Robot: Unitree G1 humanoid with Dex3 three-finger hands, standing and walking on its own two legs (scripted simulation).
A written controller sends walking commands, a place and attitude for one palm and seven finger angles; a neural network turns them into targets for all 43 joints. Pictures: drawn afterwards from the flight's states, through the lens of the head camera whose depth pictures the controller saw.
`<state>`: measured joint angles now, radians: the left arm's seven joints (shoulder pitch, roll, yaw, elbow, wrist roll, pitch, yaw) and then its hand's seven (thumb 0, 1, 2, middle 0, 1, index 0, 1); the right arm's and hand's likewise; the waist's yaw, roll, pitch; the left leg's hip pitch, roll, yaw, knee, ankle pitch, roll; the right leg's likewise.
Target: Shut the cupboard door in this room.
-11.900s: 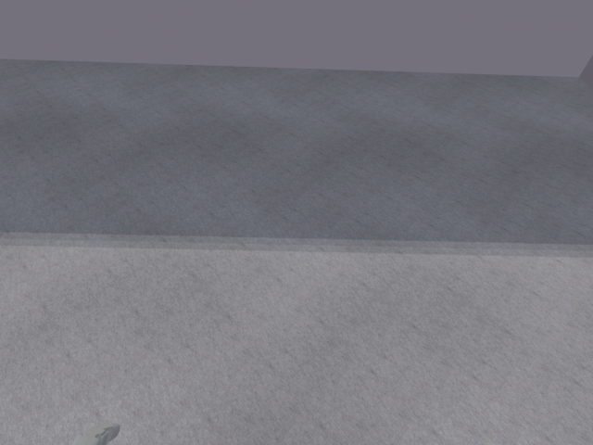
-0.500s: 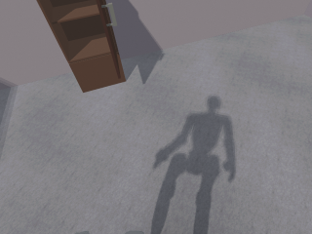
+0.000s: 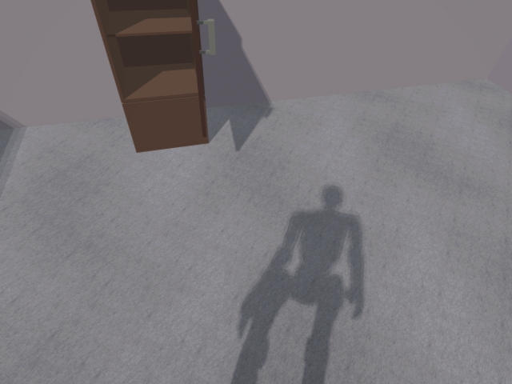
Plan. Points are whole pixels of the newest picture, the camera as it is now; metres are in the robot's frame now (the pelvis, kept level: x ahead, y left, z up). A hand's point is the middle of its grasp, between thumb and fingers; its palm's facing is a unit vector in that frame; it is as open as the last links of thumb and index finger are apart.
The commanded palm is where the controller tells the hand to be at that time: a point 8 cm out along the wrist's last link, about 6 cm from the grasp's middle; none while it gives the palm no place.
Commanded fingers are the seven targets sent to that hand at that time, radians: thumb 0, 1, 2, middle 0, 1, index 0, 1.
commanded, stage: stand and wait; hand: left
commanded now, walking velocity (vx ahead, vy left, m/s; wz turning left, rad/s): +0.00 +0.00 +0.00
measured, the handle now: (206, 37) +1.24 +0.31 +0.02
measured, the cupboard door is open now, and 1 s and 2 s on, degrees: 84 84 84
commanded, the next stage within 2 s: turn or walk to find it in 0.42 s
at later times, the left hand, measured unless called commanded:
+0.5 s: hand out of the picture -0.03 +0.17 -0.18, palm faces +0.01 -0.98 -0.17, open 7.4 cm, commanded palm none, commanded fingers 0.00 0.90 0.90 -0.20 -0.30 -0.20 -0.30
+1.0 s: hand out of the picture -0.03 +0.20 -0.20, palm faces +0.24 -0.95 -0.18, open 7.4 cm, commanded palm none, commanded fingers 0.00 0.90 0.90 -0.20 -0.30 -0.20 -0.30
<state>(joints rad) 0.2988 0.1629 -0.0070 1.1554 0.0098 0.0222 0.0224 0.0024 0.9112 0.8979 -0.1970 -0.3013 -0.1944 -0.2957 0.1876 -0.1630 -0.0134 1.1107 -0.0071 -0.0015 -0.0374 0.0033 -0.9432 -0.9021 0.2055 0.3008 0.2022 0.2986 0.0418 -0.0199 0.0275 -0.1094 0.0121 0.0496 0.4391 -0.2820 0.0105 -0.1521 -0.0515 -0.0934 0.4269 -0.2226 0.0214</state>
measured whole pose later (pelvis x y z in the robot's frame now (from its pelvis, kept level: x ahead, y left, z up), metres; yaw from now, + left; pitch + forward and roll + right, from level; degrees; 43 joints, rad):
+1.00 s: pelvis -0.03 +0.01 -0.02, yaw +11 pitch -1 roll -1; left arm 0.21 0.19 0.05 1.02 0.02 0.05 0.03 0.00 0.91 0.90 -0.20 -0.30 -0.20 -0.30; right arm 0.22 -0.19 -0.06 1.01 -0.02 0.02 -0.01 0.00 -0.91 -0.90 0.20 0.30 0.20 0.30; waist 0.01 -0.04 0.06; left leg -0.31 0.01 0.07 0.67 -0.34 0.03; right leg -0.37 -0.13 -0.15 0.83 -0.45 0.05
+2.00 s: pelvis -0.05 -0.05 +0.00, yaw +19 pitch -2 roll +0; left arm 0.32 0.15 0.00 1.17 0.02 0.02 0.00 0.00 0.91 0.90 -0.20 -0.30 -0.20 -0.30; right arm 0.24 -0.16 -0.02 1.13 -0.02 0.00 -0.03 0.00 -0.93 -0.90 0.20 0.30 0.20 0.30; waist 0.04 -0.01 -0.01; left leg -0.10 0.04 0.05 0.43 -0.30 -0.01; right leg -0.18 0.00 -0.08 0.45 -0.25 -0.02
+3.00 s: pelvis -0.07 -0.07 +0.00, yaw +34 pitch +2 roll -1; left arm 0.10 0.23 0.04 0.93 0.00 0.03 0.02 0.00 0.91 0.90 -0.20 -0.30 -0.19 -0.30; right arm 0.23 -0.22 -0.05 0.98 -0.03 0.03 -0.01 0.00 -0.91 -0.90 0.21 0.30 0.20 0.30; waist -0.02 0.04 0.07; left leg -0.29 -0.05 -0.21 0.49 -0.22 -0.02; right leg -0.33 -0.01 0.00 0.72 -0.43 0.06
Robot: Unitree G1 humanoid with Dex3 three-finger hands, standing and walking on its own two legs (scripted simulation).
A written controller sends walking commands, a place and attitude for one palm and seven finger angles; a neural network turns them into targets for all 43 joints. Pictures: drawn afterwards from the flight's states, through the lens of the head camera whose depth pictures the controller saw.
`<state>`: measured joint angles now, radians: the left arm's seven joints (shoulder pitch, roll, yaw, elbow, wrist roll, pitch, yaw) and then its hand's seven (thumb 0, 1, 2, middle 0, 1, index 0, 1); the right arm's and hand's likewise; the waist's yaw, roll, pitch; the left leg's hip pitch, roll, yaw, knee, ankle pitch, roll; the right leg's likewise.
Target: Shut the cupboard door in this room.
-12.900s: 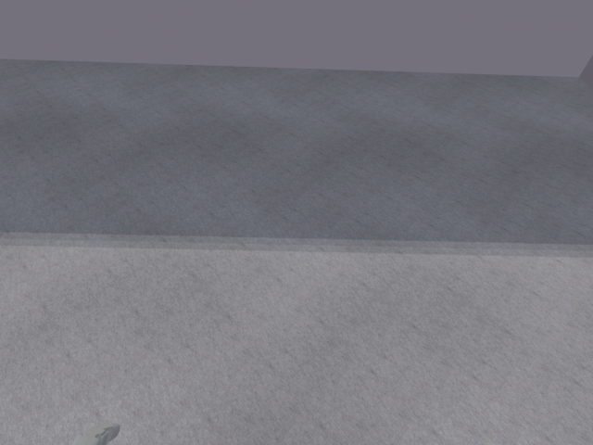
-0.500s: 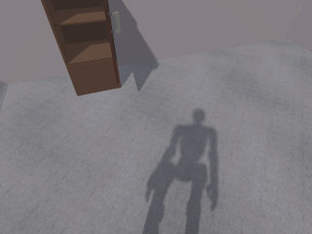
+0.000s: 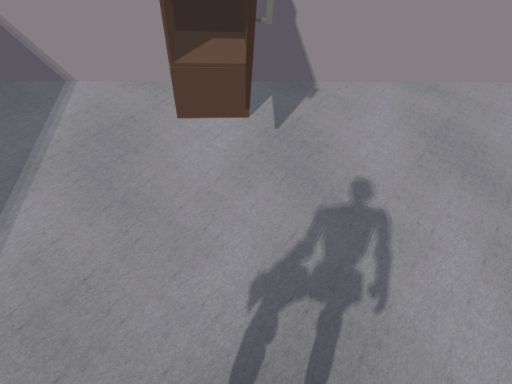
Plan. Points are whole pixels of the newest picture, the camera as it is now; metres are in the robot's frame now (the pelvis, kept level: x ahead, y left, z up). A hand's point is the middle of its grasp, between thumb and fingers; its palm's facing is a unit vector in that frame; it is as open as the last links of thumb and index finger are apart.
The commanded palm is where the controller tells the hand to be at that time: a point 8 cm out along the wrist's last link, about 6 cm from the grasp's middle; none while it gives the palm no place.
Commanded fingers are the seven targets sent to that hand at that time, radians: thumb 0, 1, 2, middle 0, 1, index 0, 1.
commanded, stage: turn or walk to find it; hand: left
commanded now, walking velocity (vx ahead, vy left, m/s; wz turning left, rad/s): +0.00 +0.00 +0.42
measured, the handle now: (264, 4) +1.31 +0.05 +0.04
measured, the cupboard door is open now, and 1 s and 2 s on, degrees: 84 84 84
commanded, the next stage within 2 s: stand and wait in 0.22 s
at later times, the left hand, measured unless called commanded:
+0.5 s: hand out of the picture +0.03 +0.13 -0.13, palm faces +0.15 -0.95 -0.29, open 7.4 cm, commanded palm none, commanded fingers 0.00 0.90 0.90 -0.20 -0.30 -0.20 -0.30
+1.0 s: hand out of the picture -0.08 +0.10 -0.16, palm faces +0.20 -0.97 -0.15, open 7.4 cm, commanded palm none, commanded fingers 0.00 0.90 0.90 -0.20 -0.30 -0.20 -0.30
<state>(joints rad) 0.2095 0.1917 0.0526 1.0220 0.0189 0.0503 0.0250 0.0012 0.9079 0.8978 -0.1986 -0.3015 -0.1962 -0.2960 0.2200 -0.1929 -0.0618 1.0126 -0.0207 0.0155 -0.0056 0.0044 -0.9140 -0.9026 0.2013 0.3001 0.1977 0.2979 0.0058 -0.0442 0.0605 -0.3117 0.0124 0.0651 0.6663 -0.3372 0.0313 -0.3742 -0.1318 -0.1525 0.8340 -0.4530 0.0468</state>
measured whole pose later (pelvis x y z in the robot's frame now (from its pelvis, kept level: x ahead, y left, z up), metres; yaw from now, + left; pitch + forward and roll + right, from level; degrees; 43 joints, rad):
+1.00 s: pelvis -0.03 -0.06 +0.02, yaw +8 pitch -2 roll +0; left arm 0.32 0.15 0.00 1.17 0.02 0.02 0.00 0.00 0.91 0.90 -0.20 -0.30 -0.20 -0.30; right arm 0.24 -0.16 -0.02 1.13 -0.02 0.00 -0.03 0.00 -0.93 -0.90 0.20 0.30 0.20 0.30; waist 0.04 -0.01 -0.01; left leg -0.10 0.04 0.05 0.43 -0.30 -0.01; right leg -0.18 0.00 -0.08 0.45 -0.25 -0.02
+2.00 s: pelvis -0.05 -0.07 +0.02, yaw +23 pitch +2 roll -1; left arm 0.10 0.23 0.04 0.93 0.00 0.03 0.02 0.00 0.91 0.90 -0.20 -0.30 -0.19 -0.30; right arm 0.23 -0.22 -0.05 0.98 -0.03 0.03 -0.01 0.00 -0.91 -0.90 0.21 0.30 0.20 0.30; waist -0.02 0.04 0.07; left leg -0.29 -0.05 -0.21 0.49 -0.22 -0.02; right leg -0.33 -0.01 0.00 0.72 -0.43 0.06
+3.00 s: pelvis -0.06 -0.10 +0.01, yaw +42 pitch -1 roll +2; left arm 0.18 0.18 0.03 0.97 0.02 0.01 0.02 0.00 0.91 0.90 -0.20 -0.30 -0.20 -0.30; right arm 0.20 -0.24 -0.07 1.04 -0.01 0.07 0.00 0.00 -0.91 -0.90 0.20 0.30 0.20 0.30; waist -0.01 0.04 0.07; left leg -0.41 -0.02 -0.03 1.03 -0.46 -0.02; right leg -0.23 -0.08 -0.14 0.54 -0.30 -0.02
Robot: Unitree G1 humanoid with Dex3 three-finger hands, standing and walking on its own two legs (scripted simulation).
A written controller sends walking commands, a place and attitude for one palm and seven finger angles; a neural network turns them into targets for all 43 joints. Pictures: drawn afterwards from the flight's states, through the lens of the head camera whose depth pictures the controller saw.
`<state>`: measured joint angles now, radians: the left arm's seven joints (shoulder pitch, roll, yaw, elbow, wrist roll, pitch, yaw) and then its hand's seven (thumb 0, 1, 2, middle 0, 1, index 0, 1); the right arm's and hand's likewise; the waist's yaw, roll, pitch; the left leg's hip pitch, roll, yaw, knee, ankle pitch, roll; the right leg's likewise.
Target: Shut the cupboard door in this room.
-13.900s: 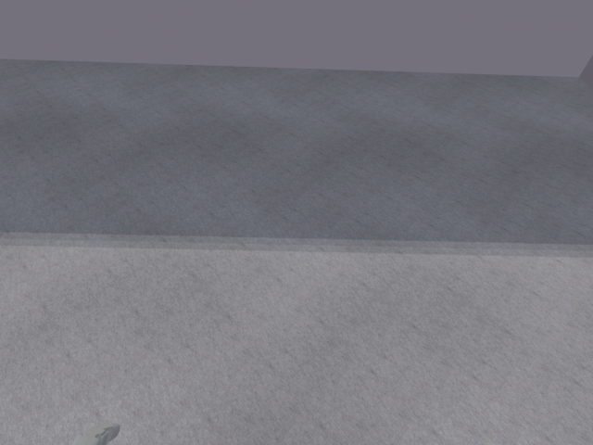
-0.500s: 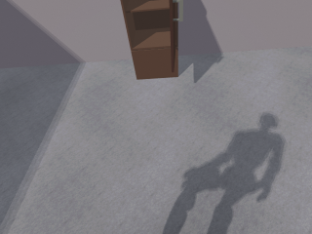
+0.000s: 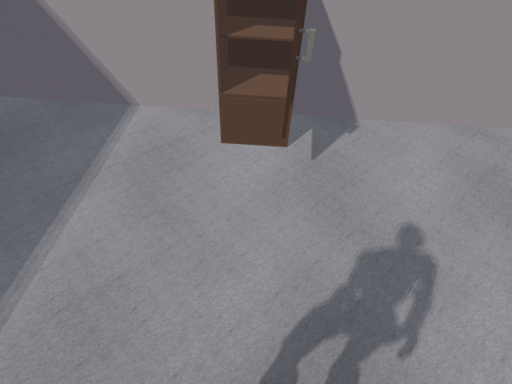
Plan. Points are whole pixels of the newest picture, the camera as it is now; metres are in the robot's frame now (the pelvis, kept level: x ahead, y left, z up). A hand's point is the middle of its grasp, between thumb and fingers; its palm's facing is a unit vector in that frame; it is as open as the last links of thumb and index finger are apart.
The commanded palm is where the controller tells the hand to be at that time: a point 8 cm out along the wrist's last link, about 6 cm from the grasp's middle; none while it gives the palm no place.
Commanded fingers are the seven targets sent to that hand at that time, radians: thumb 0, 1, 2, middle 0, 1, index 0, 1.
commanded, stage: stand and wait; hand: left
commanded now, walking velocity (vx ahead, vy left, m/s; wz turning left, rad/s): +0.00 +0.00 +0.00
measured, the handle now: (304, 45) +1.34 -0.07 +0.02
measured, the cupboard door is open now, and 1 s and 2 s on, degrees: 84 84 84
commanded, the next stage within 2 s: turn or walk to find it in 0.22 s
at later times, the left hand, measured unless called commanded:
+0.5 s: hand out of the picture +0.03 +0.19 -0.18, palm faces +0.09 -0.97 -0.21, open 7.3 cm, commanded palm none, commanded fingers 0.00 0.90 0.90 -0.20 -0.30 -0.20 -0.30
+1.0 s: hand out of the picture +0.04 +0.22 -0.16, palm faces +0.25 -0.93 -0.27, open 7.4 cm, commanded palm none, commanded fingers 0.00 0.90 0.90 -0.20 -0.30 -0.20 -0.30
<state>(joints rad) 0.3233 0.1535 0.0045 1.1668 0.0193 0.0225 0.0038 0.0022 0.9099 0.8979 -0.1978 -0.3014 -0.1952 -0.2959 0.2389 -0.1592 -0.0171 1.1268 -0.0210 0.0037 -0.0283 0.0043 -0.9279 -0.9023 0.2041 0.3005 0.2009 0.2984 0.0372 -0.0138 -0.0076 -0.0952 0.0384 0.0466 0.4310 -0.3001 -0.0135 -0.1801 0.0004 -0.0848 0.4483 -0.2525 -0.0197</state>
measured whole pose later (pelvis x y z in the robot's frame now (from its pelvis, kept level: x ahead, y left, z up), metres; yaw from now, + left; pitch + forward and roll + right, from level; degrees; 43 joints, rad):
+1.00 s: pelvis -0.02 -0.01 +0.00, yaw +15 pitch +2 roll -1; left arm 0.10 0.23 0.04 0.93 0.00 0.03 0.02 0.00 0.91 0.90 -0.20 -0.30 -0.19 -0.30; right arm 0.23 -0.22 -0.05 0.98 -0.03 0.03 -0.01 0.00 -0.91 -0.90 0.21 0.30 0.20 0.30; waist -0.02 0.04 0.07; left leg -0.29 -0.05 -0.21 0.49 -0.22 -0.02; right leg -0.33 -0.01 0.00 0.72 -0.43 0.06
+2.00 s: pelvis -0.04 -0.04 +0.00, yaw +34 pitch -1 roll +2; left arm 0.18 0.18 0.03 0.97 0.02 0.01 0.02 0.00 0.91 0.90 -0.20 -0.30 -0.20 -0.30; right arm 0.20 -0.24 -0.07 1.04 -0.01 0.07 0.00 0.00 -0.91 -0.90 0.20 0.30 0.20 0.30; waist -0.01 0.04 0.07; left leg -0.41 -0.02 -0.03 1.03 -0.46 -0.02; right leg -0.23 -0.08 -0.14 0.54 -0.30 -0.02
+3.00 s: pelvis -0.03 -0.05 +0.00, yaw +59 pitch +0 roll +2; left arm 0.22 0.16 0.02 0.94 0.02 0.01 0.02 0.00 0.91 0.90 -0.20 -0.30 -0.20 -0.30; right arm 0.21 -0.26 -0.08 1.00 -0.02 0.08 0.02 0.01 -0.91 -0.90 0.20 0.30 0.20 0.30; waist -0.02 0.04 0.07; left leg -0.48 0.02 -0.05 1.16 -0.37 -0.07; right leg -0.19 -0.08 -0.19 0.49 -0.30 -0.04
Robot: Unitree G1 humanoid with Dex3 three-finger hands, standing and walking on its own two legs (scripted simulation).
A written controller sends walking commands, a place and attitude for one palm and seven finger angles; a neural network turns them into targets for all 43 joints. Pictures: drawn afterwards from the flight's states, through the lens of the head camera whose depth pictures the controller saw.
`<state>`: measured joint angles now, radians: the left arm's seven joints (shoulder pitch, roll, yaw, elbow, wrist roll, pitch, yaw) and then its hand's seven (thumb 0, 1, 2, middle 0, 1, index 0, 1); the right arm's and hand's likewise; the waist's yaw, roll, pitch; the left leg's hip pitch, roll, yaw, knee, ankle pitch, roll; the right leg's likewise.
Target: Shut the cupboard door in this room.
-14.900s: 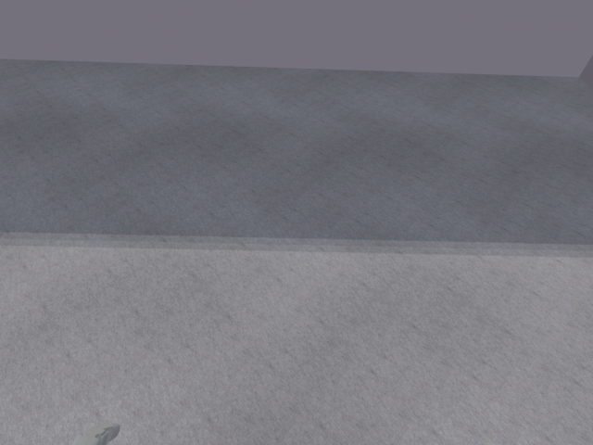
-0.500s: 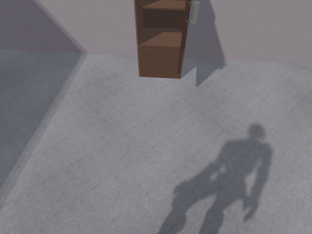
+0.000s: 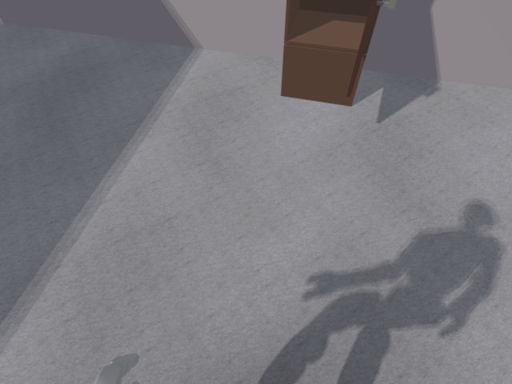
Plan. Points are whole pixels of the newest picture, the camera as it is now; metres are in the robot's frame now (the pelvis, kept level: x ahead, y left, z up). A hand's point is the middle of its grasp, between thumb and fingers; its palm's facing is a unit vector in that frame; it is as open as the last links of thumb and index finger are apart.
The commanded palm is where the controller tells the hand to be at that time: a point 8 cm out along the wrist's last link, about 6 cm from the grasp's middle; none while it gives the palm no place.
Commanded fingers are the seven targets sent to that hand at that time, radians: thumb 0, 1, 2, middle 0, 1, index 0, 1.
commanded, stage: turn or walk to find it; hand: left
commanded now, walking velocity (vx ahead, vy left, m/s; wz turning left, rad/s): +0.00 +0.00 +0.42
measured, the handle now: out of the picture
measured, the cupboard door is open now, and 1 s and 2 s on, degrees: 84 84 84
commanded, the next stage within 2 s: stand and wait in 0.22 s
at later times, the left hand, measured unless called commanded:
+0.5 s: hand out of the picture -0.06 +0.18 -0.18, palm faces +0.22 -0.95 -0.22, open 7.4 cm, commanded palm none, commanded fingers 0.00 0.90 0.90 -0.20 -0.30 -0.20 -0.30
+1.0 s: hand out of the picture -0.02 +0.18 -0.15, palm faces +0.32 -0.90 -0.28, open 7.4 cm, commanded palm none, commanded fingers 0.00 0.90 0.90 -0.20 -0.30 -0.20 -0.30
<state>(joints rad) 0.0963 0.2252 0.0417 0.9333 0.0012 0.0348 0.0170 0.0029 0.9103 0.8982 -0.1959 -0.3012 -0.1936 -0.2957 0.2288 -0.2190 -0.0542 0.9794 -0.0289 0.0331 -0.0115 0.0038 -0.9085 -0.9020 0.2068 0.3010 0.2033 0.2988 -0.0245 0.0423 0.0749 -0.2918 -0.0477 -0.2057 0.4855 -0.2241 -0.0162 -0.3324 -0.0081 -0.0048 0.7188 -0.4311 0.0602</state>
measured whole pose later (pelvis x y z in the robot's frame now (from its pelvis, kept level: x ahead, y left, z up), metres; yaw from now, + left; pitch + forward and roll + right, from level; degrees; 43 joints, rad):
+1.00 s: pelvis -0.03 -0.03 +0.00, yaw +19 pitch -1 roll +2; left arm 0.18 0.18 0.03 0.97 0.02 0.01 0.02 0.00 0.91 0.90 -0.20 -0.30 -0.20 -0.30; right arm 0.20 -0.24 -0.07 1.04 -0.01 0.07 0.00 0.00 -0.91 -0.90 0.20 0.30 0.20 0.30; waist -0.01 0.04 0.07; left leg -0.41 -0.02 -0.03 1.03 -0.46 -0.02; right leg -0.23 -0.08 -0.14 0.54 -0.30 -0.02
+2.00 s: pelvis -0.02 -0.03 +0.00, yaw +44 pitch +0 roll +2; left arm 0.22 0.16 0.02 0.94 0.02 0.01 0.02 0.00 0.91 0.90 -0.20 -0.30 -0.20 -0.30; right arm 0.21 -0.26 -0.08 1.00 -0.02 0.08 0.02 0.01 -0.91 -0.90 0.20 0.30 0.20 0.30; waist -0.02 0.04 0.07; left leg -0.48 0.02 -0.05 1.16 -0.37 -0.07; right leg -0.19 -0.08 -0.19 0.49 -0.30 -0.04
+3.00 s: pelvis -0.02 -0.06 +0.00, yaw +69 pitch -1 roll +2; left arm 0.18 0.15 0.02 0.93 0.01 0.02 0.02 0.00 0.91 0.90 -0.20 -0.30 -0.20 -0.30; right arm 0.28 -0.25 -0.09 1.01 -0.02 0.08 0.01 0.01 -0.91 -0.90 0.20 0.30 0.20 0.30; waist -0.05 0.06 0.05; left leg -0.50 -0.02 -0.07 1.17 -0.35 -0.05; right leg -0.19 -0.05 -0.14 0.48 -0.27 -0.05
